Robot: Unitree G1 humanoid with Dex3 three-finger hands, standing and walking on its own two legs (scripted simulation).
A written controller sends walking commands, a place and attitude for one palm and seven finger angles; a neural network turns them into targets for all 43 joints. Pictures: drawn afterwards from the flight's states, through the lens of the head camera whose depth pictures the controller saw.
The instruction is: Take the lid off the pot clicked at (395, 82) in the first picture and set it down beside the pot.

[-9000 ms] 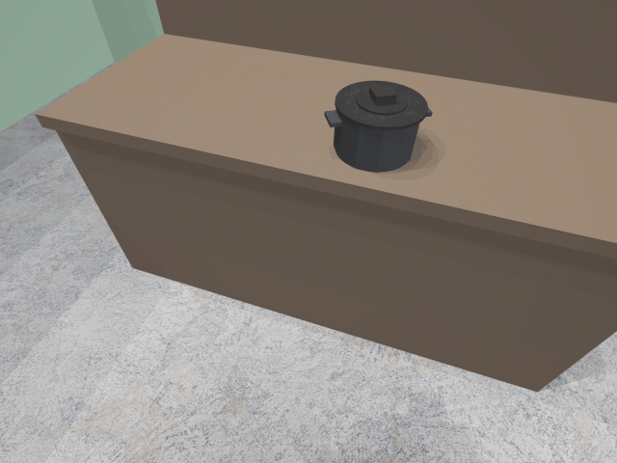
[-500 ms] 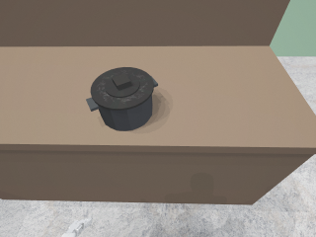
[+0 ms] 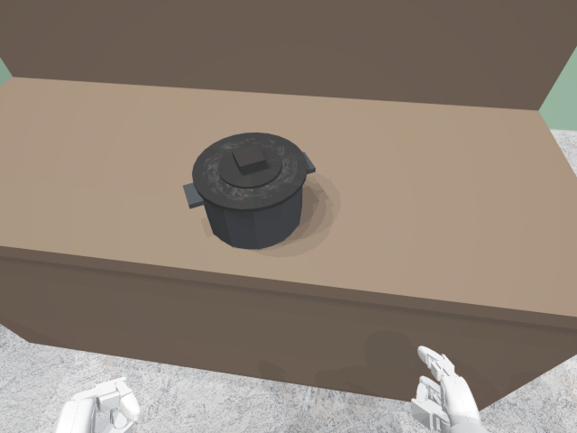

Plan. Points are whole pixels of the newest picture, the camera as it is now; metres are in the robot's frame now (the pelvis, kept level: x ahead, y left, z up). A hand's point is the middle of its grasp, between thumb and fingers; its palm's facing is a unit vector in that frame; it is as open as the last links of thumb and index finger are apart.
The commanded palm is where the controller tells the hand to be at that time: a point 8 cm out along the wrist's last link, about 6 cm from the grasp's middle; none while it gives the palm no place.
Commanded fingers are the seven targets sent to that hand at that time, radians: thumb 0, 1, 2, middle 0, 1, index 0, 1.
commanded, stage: raise the hand higher, near the body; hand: left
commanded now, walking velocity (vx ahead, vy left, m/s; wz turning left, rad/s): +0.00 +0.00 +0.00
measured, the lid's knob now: (248, 158) +0.52 +0.14 +0.09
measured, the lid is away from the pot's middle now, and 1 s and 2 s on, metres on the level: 0.00 0.00 0.00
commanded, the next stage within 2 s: reach forward and open the fingers in 0.80 s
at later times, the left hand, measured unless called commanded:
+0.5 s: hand (108, 383) +0.16 +0.24 +0.04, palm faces +0.21 -0.89 -0.39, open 3.1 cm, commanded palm +0.11 +0.28 +0.08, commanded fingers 0.00 0.90 0.90 -1.30 -1.50 -1.30 -1.50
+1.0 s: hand (86, 348) +0.18 +0.26 +0.08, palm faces +0.12 -0.61 -0.78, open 3.0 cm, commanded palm +0.14 +0.29 +0.13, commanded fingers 0.00 0.74 0.93 -1.19 -1.35 -1.19 -1.35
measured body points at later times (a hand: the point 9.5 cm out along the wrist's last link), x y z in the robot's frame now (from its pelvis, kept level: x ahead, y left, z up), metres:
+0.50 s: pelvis +0.01 +0.02 +0.00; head +0.02 +0.01 +0.45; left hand +0.14 +0.29 +0.06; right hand +0.20 -0.22 -0.08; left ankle -0.02 +0.12 -0.74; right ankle -0.01 -0.11 -0.74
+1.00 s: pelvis +0.00 +0.02 +0.00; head +0.01 +0.01 +0.45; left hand +0.17 +0.29 +0.13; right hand +0.18 -0.20 -0.09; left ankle -0.02 +0.12 -0.74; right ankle -0.01 -0.11 -0.74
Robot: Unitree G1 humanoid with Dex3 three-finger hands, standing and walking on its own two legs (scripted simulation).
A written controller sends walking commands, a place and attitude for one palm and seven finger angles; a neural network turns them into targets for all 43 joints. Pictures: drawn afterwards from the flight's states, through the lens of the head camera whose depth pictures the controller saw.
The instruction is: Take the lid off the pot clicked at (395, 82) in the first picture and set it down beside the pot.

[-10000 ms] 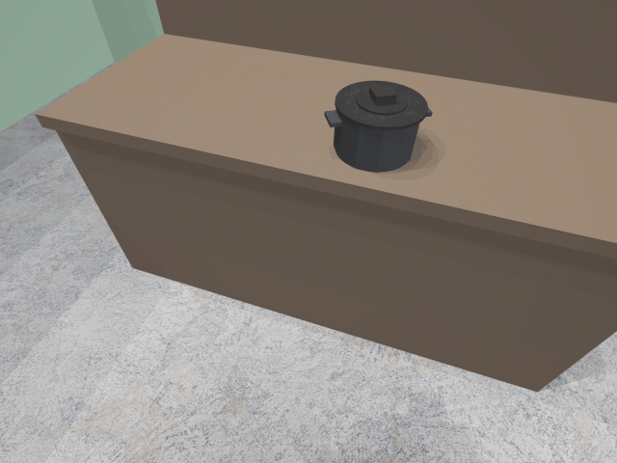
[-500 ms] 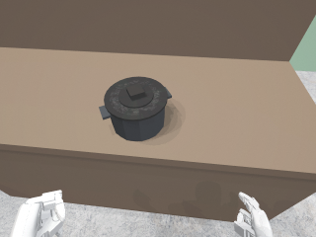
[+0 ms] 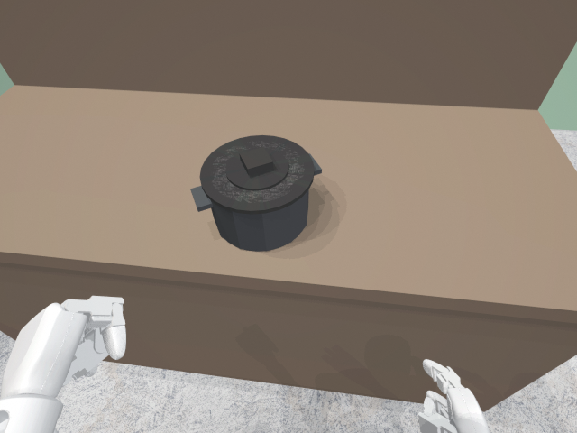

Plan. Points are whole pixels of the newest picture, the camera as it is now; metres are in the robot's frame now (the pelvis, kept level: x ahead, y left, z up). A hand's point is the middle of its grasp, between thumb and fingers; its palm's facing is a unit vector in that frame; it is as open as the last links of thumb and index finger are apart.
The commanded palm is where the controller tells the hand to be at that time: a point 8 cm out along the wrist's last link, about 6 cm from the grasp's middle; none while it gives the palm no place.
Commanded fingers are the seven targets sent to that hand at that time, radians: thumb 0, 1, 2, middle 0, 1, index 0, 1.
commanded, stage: reach forward and open the fingers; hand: left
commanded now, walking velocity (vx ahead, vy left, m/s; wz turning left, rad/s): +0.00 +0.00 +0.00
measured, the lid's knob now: (256, 160) +0.52 +0.13 +0.09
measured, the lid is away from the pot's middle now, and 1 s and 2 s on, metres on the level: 0.00 0.00 0.00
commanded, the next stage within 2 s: move the open hand above the knob in 1.00 s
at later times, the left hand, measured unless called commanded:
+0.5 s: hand (88, 326) +0.19 +0.26 +0.11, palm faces -0.26 -0.05 -0.97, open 5.2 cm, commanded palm +0.19 +0.25 +0.17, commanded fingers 0.00 0.03 1.17 -0.92 -0.40 -0.92 -0.40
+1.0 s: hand (103, 272) +0.24 +0.25 +0.14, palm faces -0.20 -0.03 -0.98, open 9.9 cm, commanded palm +0.23 +0.25 +0.22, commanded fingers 0.00 -0.26 1.34 -0.82 -0.08 -0.82 -0.08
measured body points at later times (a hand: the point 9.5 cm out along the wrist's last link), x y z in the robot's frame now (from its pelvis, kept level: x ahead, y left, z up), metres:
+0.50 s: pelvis -0.03 -0.01 +0.00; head +0.00 -0.05 +0.45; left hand +0.20 +0.26 +0.16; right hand +0.19 -0.23 -0.10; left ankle -0.02 +0.10 -0.74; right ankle +0.00 -0.13 -0.74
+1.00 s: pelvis -0.05 +0.00 +0.00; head -0.02 -0.04 +0.45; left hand +0.25 +0.25 +0.20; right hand +0.17 -0.21 -0.10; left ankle -0.02 +0.10 -0.74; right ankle +0.00 -0.13 -0.74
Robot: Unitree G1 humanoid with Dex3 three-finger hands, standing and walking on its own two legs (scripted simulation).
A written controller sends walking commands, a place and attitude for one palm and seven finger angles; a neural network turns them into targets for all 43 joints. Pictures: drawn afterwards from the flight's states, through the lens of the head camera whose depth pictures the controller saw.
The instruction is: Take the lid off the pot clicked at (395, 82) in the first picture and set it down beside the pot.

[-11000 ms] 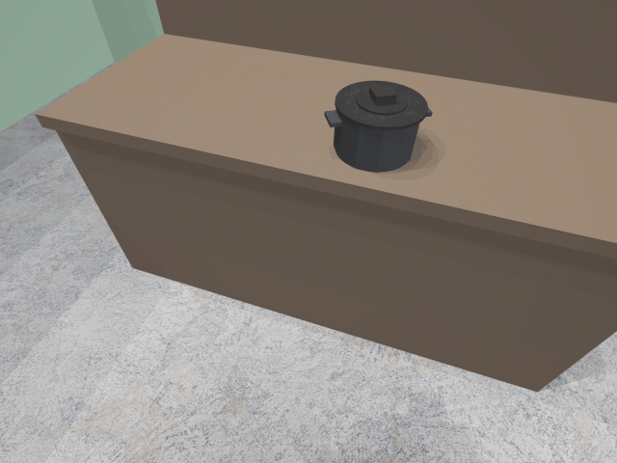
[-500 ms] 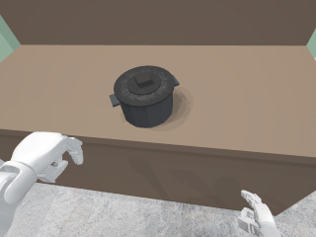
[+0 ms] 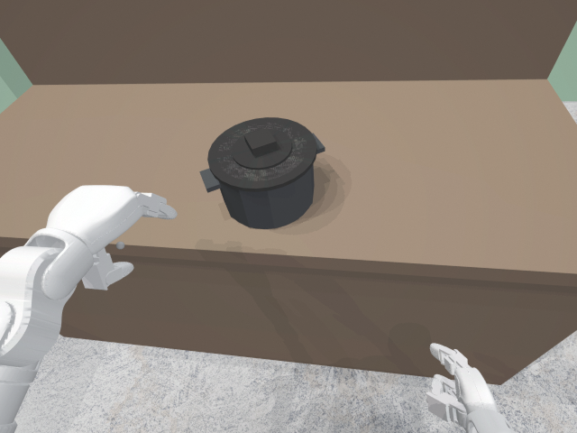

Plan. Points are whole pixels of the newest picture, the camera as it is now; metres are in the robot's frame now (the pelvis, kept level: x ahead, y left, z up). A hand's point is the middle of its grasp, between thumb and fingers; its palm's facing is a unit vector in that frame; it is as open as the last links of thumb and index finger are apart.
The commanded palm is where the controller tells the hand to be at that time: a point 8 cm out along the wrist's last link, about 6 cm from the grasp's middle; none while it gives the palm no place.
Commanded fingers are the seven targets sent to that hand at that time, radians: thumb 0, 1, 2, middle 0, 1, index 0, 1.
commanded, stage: move the open hand above the knob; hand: left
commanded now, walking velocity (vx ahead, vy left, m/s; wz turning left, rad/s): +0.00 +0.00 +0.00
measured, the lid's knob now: (260, 141) +0.57 +0.13 +0.08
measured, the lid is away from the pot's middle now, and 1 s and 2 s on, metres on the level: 0.00 0.00 0.00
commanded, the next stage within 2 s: none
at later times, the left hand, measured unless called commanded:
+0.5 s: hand (165, 198) +0.36 +0.21 +0.15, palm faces -0.27 -0.03 -0.96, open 10.1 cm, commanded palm +0.35 +0.21 +0.22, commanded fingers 0.00 -0.27 1.35 -0.82 -0.08 -0.82 -0.08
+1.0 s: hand (202, 165) +0.43 +0.18 +0.15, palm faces -0.29 -0.03 -0.96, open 10.1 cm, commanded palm +0.42 +0.18 +0.22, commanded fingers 0.00 -0.27 1.35 -0.82 -0.08 -0.82 -0.08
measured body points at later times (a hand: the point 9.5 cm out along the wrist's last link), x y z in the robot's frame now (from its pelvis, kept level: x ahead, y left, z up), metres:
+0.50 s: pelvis +0.00 -0.01 +0.00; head +0.03 -0.05 +0.45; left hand +0.37 +0.21 +0.20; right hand +0.20 -0.24 -0.10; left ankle +0.02 +0.09 -0.74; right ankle +0.04 -0.13 -0.74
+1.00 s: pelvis +0.02 -0.01 +0.00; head +0.06 -0.04 +0.45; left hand +0.44 +0.18 +0.20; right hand +0.18 -0.25 -0.12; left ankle +0.02 +0.09 -0.74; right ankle +0.04 -0.13 -0.74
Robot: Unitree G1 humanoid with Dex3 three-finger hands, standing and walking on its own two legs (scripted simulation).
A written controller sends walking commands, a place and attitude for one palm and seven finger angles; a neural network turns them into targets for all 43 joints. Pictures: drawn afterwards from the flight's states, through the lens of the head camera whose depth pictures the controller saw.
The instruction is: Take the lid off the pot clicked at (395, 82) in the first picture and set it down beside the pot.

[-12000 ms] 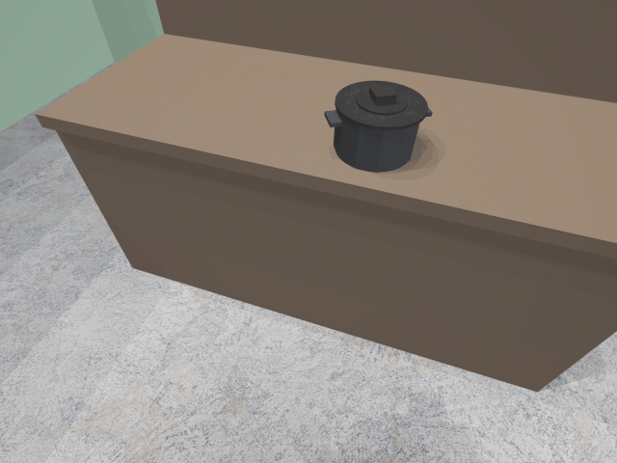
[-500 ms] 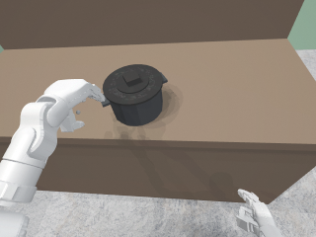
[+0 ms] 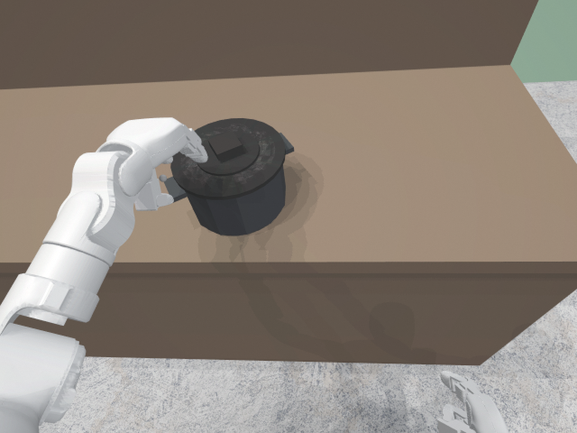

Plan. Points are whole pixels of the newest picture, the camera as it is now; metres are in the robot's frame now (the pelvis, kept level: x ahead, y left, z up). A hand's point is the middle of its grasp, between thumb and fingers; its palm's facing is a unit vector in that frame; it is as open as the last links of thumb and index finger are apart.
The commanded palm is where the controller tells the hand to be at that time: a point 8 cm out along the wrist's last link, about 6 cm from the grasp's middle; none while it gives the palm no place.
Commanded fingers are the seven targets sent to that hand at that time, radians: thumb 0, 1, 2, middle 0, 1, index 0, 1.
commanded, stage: move the open hand above the knob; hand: left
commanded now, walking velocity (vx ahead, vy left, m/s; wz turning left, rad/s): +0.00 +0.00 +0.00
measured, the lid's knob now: (225, 145) +0.55 +0.14 +0.08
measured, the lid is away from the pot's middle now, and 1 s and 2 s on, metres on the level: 0.00 0.00 0.00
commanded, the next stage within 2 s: lower the open fingers around the knob in 1.40 s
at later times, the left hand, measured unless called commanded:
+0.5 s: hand (198, 144) +0.47 +0.15 +0.15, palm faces -0.32 -0.04 -0.95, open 10.0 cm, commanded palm +0.48 +0.15 +0.22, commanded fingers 0.00 -0.27 1.35 -0.82 -0.08 -0.82 -0.08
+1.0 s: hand (218, 121) +0.52 +0.13 +0.15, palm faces -0.31 -0.07 -0.95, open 10.1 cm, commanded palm +0.50 +0.14 +0.22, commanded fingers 0.00 -0.27 1.35 -0.82 -0.08 -0.82 -0.08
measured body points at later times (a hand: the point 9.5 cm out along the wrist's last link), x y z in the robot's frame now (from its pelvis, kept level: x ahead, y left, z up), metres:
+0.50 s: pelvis +0.01 +0.01 +0.00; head +0.06 -0.02 +0.45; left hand +0.48 +0.15 +0.20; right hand +0.13 -0.25 -0.13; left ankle +0.00 +0.10 -0.75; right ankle +0.02 -0.13 -0.75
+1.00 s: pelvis +0.03 +0.01 +0.00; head +0.08 -0.02 +0.44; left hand +0.53 +0.13 +0.21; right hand +0.07 -0.25 -0.14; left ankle +0.00 +0.10 -0.75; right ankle +0.02 -0.13 -0.75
